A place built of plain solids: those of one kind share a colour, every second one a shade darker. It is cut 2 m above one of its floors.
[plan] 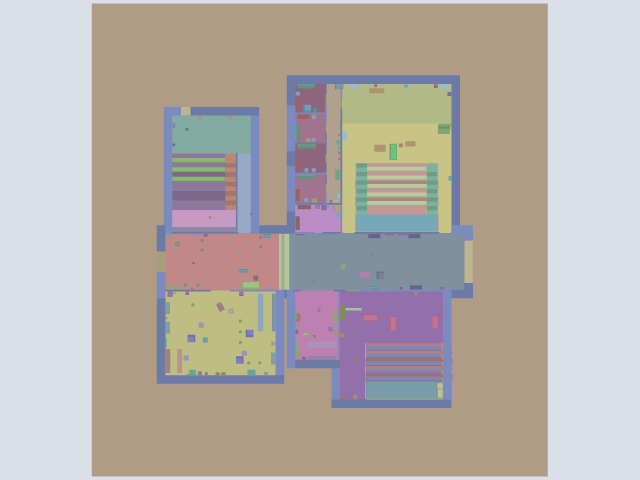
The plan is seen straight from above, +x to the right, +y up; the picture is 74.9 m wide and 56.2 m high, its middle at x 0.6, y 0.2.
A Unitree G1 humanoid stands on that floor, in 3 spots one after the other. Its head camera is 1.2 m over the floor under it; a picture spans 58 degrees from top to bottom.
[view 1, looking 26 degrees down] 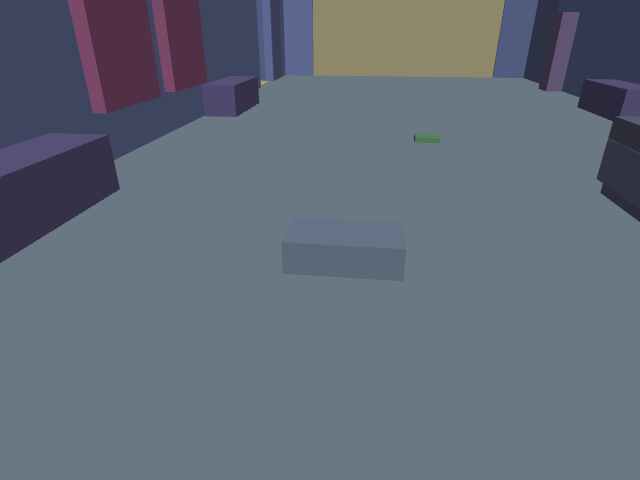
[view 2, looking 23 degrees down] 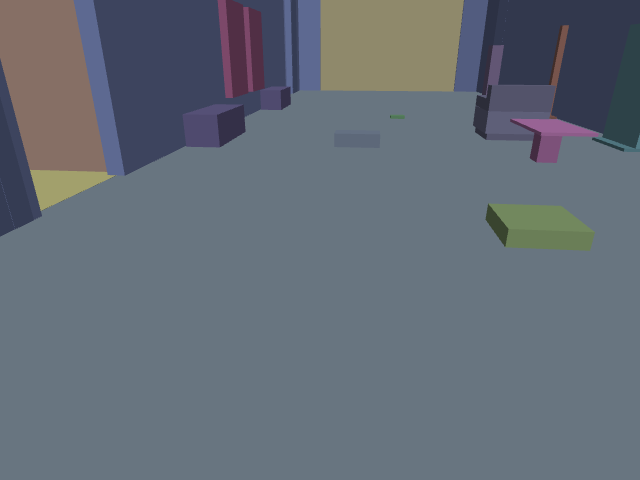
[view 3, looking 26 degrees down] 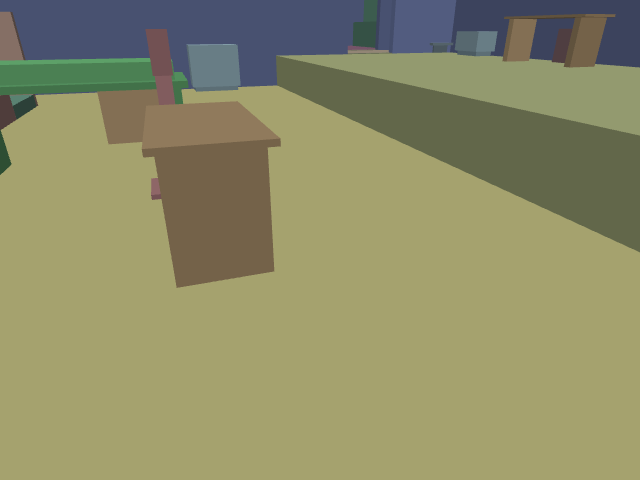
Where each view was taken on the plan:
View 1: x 4.45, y -1.68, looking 7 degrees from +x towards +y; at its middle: step_strewn_bag_lying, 2.30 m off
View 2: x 0.23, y -1.68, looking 6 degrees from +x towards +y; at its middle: floor_street_low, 3.07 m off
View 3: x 13.71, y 11.28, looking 161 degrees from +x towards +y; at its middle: floor_main_hall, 2.74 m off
